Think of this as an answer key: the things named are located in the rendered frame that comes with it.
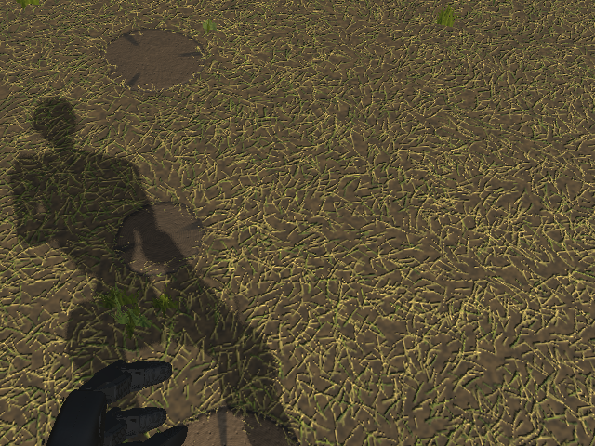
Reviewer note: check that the left robot hand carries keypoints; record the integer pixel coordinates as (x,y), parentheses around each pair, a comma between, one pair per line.
(83,421)

